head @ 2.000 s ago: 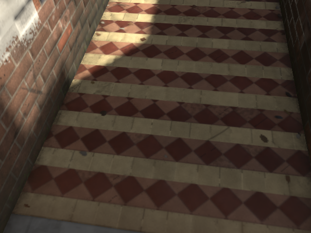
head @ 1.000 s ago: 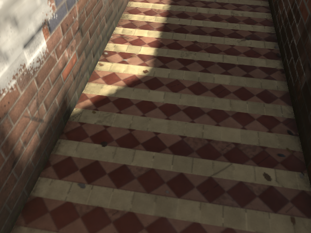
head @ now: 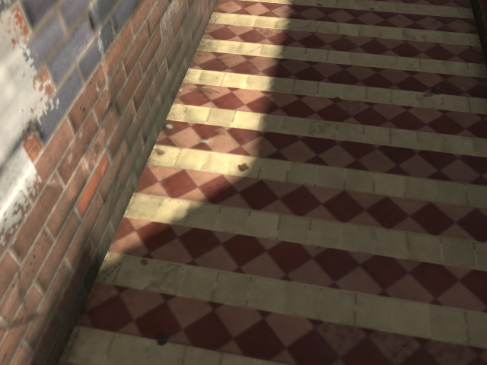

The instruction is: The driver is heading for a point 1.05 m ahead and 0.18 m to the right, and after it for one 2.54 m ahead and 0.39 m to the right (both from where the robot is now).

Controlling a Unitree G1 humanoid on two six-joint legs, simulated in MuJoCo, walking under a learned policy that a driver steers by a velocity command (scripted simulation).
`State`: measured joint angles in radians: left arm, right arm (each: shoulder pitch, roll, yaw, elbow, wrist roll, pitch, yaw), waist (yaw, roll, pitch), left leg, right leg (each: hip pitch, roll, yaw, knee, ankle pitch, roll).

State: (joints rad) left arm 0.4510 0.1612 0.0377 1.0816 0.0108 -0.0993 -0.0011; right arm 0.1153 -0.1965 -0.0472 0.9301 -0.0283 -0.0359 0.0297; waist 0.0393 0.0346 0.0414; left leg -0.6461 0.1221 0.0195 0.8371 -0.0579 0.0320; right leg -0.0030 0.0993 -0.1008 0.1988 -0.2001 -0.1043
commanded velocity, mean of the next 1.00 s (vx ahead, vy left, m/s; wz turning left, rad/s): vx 0.50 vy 0.00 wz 0.00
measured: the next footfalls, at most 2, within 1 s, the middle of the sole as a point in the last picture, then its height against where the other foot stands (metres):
left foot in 0.20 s outside the picture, level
right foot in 0.80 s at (298, 314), level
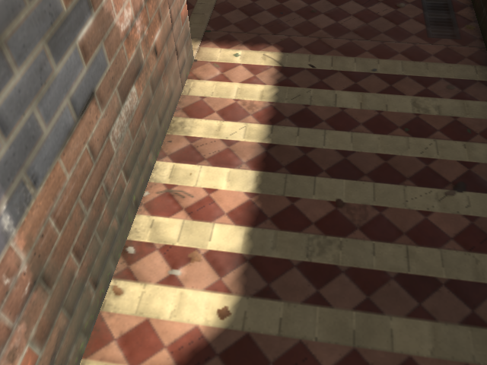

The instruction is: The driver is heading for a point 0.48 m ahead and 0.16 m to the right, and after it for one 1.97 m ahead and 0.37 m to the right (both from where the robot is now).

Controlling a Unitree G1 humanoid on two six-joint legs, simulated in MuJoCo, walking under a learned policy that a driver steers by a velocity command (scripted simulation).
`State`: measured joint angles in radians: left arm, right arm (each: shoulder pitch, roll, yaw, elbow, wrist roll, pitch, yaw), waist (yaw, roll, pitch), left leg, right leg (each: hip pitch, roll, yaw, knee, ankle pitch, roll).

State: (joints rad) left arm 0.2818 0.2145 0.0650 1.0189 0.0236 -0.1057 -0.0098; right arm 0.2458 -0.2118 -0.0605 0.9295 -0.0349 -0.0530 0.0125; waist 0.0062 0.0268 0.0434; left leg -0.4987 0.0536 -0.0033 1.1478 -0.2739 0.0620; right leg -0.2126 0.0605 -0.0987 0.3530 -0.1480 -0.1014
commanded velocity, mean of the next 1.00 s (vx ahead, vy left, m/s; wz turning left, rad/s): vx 0.50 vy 0.00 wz -0.29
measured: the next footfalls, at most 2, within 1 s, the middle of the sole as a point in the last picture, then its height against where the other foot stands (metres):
left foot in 0.34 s outside the picture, level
right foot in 0.82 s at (323, 341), level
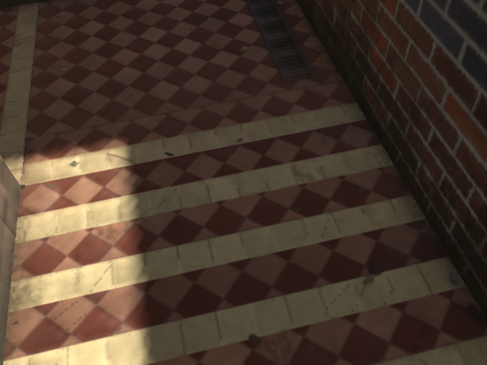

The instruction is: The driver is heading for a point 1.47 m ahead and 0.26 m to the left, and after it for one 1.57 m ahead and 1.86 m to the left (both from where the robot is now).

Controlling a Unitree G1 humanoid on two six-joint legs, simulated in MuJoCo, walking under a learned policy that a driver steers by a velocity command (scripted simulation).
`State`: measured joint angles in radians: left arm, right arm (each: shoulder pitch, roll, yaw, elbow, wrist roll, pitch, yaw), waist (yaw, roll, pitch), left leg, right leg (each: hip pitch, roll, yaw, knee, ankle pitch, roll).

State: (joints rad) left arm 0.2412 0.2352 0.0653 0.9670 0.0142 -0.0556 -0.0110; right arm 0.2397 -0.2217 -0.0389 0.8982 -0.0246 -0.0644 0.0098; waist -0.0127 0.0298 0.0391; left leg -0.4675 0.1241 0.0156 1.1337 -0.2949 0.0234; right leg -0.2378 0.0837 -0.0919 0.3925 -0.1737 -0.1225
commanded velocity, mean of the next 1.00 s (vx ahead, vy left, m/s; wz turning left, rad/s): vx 0.35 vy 0.00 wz -0.04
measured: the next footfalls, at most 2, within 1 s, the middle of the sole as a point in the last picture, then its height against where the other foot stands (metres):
left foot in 0.40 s outside the picture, level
right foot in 0.88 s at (288, 333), level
